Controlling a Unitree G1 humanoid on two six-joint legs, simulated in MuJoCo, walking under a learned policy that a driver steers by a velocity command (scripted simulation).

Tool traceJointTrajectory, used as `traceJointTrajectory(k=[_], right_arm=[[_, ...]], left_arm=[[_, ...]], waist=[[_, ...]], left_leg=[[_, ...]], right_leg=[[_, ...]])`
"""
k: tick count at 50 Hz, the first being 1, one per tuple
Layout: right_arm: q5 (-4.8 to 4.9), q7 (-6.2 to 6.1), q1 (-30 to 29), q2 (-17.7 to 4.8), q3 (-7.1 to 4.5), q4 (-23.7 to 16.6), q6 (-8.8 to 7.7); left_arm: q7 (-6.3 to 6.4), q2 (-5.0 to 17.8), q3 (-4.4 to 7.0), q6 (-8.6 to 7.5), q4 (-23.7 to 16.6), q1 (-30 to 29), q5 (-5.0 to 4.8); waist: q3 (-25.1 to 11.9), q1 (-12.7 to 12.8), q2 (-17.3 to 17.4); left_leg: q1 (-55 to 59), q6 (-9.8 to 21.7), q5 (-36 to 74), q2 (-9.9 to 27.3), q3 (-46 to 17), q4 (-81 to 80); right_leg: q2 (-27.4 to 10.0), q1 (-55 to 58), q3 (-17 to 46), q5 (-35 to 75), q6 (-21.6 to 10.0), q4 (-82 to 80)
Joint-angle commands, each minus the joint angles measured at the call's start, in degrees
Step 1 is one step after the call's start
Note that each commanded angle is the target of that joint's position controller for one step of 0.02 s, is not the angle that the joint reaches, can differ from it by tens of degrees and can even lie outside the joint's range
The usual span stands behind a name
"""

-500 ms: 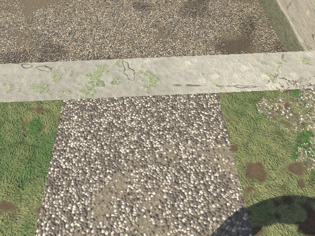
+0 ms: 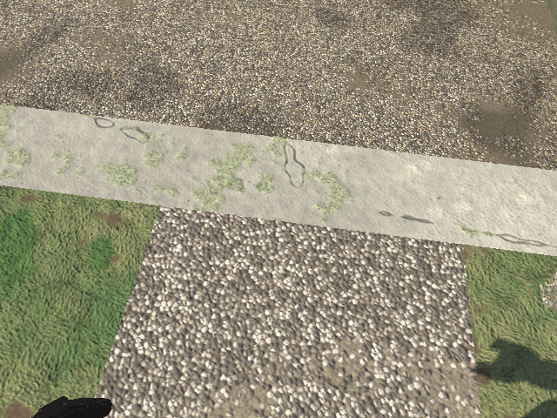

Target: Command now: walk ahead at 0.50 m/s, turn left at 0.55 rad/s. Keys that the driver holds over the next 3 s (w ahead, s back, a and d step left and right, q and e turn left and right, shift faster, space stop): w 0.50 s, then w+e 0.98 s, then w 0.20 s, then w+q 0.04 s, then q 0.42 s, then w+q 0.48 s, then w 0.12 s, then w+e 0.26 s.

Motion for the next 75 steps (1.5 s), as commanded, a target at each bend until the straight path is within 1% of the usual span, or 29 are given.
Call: traceJointTrajectory(k=[1,5,8,9,10,11,12,14,18,23,30,32,34,35,36,37,38,41,49,55,57,59,60,61,62,63,65,68,75], right_arm=[[0.4,-0.74,0.0,-10.4,-2.99,-2.8,-0.69],[0.33,-0.78,2.2,-8.9,-2.58,-0.8,-0.48],[-0.08,-0.54,1.5,-6.8,-1.86,-0.7,-0.03],[-0.86,-0.55,1.9,-4.3,-0.73,-1.7,-0.06],[0.84,-0.57,10.3,-1.0,0.24,-2.2,-0.75],[1.26,-0.78,8.6,-6.1,-0.46,-1.2,-1.05],[1.34,-0.72,1.7,-8.9,-1.26,-2.0,-1.12],[-0.26,-0.65,-4.7,-7.7,-1.06,-3.7,-1.44],[-0.28,-0.03,-3.7,-4.2,-0.52,-3.3,-1.29],[-0.53,0.42,-12.3,-1.9,0.64,-5.3,-1.84],[0.27,2.29,-21.8,-2.9,0.35,-8.2,-3.37],[0.16,2.29,-18.3,-4.7,-0.48,-7.3,-3.79],[-0.83,1.24,-3.9,-9.4,-2.73,-3.7,-3.86],[-2.13,0.58,4.3,-14.3,-3.92,-2.9,-3.42],[-1.66,0.92,6.0,-13.4,-3.6,-2.1,-2.77],[-1.03,0.83,3.9,-8.7,-2.33,-1.8,-2.6],[-0.52,0.77,0.2,-6.9,-1.64,-1.6,-2.61],[-1.48,1.16,-7.6,-3.6,-0.83,-0.7,-3.53],[-1.51,-0.06,-7.3,-7.1,-2.32,3.4,-4.24],[0.45,-0.28,-2.0,-10.4,-3.55,6.7,-1.87],[0.85,-0.41,-2.8,-11.5,-3.71,6.6,-0.78],[1.77,-0.67,-5.0,-12.3,-3.65,6.2,0.06],[0.82,-0.91,-4.4,-10.5,-2.89,5.7,-0.24],[-2.41,-0.23,2.4,-1.6,-0.27,3.3,-1.59],[-0.08,0.3,-0.8,-5.8,-0.59,2.1,-4.0],[2.14,0.26,-7.2,-9.4,-1.65,1.1,-4.73],[0.16,-1.07,-9.6,-8.2,-1.5,0.7,-4.94],[-1.0,-1.29,-6.3,-8.0,-1.96,1.5,-2.93],[-1.95,-0.53,-15.8,-2.3,0.48,-1.6,-1.77]], left_arm=[[-0.69,3.2,0.4,-1.05,-4.4,-5.3,-0.74],[-1.65,5.5,1.19,-1.93,-4.8,-5.1,-0.9],[-1.2,8.0,2.74,-2.51,-2.6,4.5,-0.3],[-0.88,10.8,3.43,-2.67,-1.7,12.9,0.41],[-1.26,15.7,4.95,-1.94,1.0,18.8,0.49],[-1.79,10.3,3.68,-1.83,1.2,19.4,-1.43],[-1.6,7.2,2.75,-1.57,0.7,16.6,-1.5],[-1.33,5.2,1.79,-0.91,0.2,11.7,-0.4],[-0.85,4.6,1.31,-1.33,1.3,11.8,-0.68],[-0.18,7.5,1.87,-0.62,3.4,14.5,-1.37],[0.38,8.8,2.05,1.38,6.6,20.5,-2.29],[0.76,10.0,2.52,1.93,6.7,19.6,-2.3],[0.8,7.7,1.6,1.84,5.7,18.2,-1.61],[0.73,2.3,-0.01,1.13,3.6,21.0,-0.67],[0.67,1.0,-0.67,0.35,3.6,25.3,-1.75],[0.66,6.7,1.06,0.39,3.6,20.9,-3.22],[0.67,7.5,1.47,0.56,2.4,16.8,-3.34],[0.62,4.6,1.75,2.27,2.5,16.4,-2.43],[-0.8,1.3,1.09,3.33,-1.2,7.7,-1.93],[-2.95,1.3,0.61,3.24,-6.1,-1.9,-1.82],[-3.05,2.8,1.63,3.69,-6.1,1.2,-1.45],[-2.44,6.6,4.04,4.18,-3.7,13.5,-1.66],[-1.29,11.2,6.14,4.72,-1.5,22.5,-2.04],[-0.67,18.2,6.76,4.66,-2.2,20.4,-2.92],[-1.48,15.2,5.55,3.68,-4.8,22.1,-2.25],[-1.85,11.4,4.46,3.09,-3.9,20.2,-1.74],[-1.11,6.2,2.8,3.14,-4.7,14.0,-1.26],[0.06,4.9,2.32,3.18,-7.4,10.1,0.59],[2.42,5.3,2.79,4.29,-5.1,16.7,-1.27]], waist=[[-2.0,-0.4,6.4],[-1.7,-0.2,8.2],[-5.7,4.9,8.6],[-13.8,8.2,2.9],[-19.9,5.4,-16.6],[-16.7,7.3,-11.4],[-9.2,8.4,-5.9],[-2.8,6.4,-1.3],[-2.9,4.0,-4.1],[-1.1,6.4,-2.5],[1.3,8.1,-2.7],[-0.4,5.1,-3.6],[-10.6,-2.4,-2.0],[-20.4,-3.8,8.4],[-26.4,-2.4,19.1],[-17.9,-3.0,12.7],[-10.7,-2.1,10.4],[-3.5,3.1,9.4],[0.7,2.6,4.7],[3.4,-0.4,3.1],[0.0,1.6,4.9],[-7.0,9.3,5.7],[-11.5,13.3,1.4],[-15.4,5.2,-15.3],[-26.8,9.1,-8.9],[-18.2,10.0,-2.7],[-7.3,6.1,1.9],[-5.8,1.9,-0.7],[-4.3,4.9,-2.7]], left_leg=[[-5.1,8.1,6.3,12.1,-9.4,-6.3],[1.7,6.9,5.6,15.6,-13.9,-1.2],[2.3,4.0,16.3,12.2,-12.4,9.8],[-3.9,1.7,9.5,8.6,-8.4,25.4],[-24.7,-2.9,-16.1,-0.1,-1.8,44.9],[-33.1,-3.3,-20.7,2.2,-5.4,52.0],[-35.6,-3.0,-15.7,4.5,-5.1,53.5],[-33.7,-3.1,-8.6,8.6,-1.4,48.4],[-28.5,-4.2,-4.5,11.3,1.4,40.0],[-28.5,-5.5,8.4,11.5,3.7,23.2],[-22.5,-4.5,12.0,8.0,4.2,9.1],[-15.8,-3.2,9.1,7.0,4.6,6.6],[8.0,0.5,10.5,9.8,3.1,6.7],[30.0,6.2,8.3,24.1,-14.3,8.3],[34.3,10.5,-2.9,31.1,-32.5,0.8],[27.7,8.4,-9.8,28.5,-28.3,-1.7],[19.8,6.8,-8.3,26.6,-20.3,-3.5],[3.5,5.5,2.0,21.3,-6.6,-9.8],[2.5,5.3,14.9,19.8,10.6,-13.8],[12.7,3.6,19.7,22.8,15.3,-9.5],[13.7,2.6,38.3,22.1,17.6,-1.4],[9.6,0.0,49.4,19.9,19.8,16.7],[-2.2,-3.3,35.3,17.2,20.3,33.4],[-26.9,-7.3,-21.9,6.6,15.9,55.5],[-33.3,-6.5,-25.3,4.2,1.8,62.4],[-36.8,-5.4,-19.6,7.0,0.6,61.2],[-35.2,-4.5,-12.1,10.9,1.2,53.2],[-26.7,-5.7,-5.4,11.9,1.2,46.6],[-19.8,-8.0,15.6,6.7,4.7,20.2]], right_leg=[[3.6,8.9,-2.4,8.1,0.2,-8.2],[3.3,10.2,-1.4,3.6,-2.5,-12.4],[3.5,24.0,-3.3,-0.6,-6.8,-15.7],[-5.1,37.8,5.8,-0.3,-10.5,-14.6],[-16.2,55.6,32.5,-13.8,-20.4,-20.6],[-17.2,55.4,40.2,-28.5,-20.2,-25.4],[-15.1,49.0,32.1,-28.5,-17.7,-26.1],[-10.7,37.7,20.8,-16.7,-16.4,-27.8],[-7.3,32.1,11.5,-2.9,-16.8,-31.3],[-5.9,32.1,3.8,4.4,-16.0,-33.6],[-8.0,35.7,5.0,6.1,-14.2,-29.2],[-8.5,36.4,6.0,11.1,-13.0,-25.1],[-3.2,28.5,2.3,14.9,-9.7,-7.5],[3.8,9.7,-2.1,-4.2,-6.0,13.3],[6.8,-1.0,0.7,-32.3,-4.9,25.1],[3.6,-5.6,2.6,-29.2,-4.9,30.3],[1.5,-6.7,0.9,-23.9,-5.0,30.0],[-2.7,0.9,0.5,-15.1,-4.2,25.3],[-2.6,-0.2,-1.4,3.4,-3.1,7.0],[-0.6,-1.9,-6.3,0.8,-6.4,-4.2],[3.3,4.9,-10.1,-4.6,-8.2,-3.7],[8.4,22.7,-12.8,-5.9,-11.5,-6.4],[6.0,38.8,-6.1,-0.4,-14.5,-9.7],[-8.8,56.7,22.4,1.1,-24.5,-11.4],[-14.9,60.6,41.5,-13.4,-29.6,-22.0],[-13.3,54.4,34.8,-12.5,-26.0,-24.4],[-8.8,39.1,23.4,-6.8,-22.3,-23.9],[-4.6,26.7,15.6,6.7,-21.6,-25.3],[1.5,21.0,8.6,10.2,-17.5,-19.7]])
Next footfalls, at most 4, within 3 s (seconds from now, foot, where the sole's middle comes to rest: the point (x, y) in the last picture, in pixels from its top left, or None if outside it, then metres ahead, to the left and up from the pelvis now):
0.16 right None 0.28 -0.15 -0.78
0.68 left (212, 387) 0.54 0.13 -0.78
1.20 right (318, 291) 0.79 -0.15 -0.78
1.64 left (277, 211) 1.06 -0.06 -0.78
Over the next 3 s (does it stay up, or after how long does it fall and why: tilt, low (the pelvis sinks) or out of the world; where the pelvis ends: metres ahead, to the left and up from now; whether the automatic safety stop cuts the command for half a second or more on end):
stays up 1.12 -0.16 -0.02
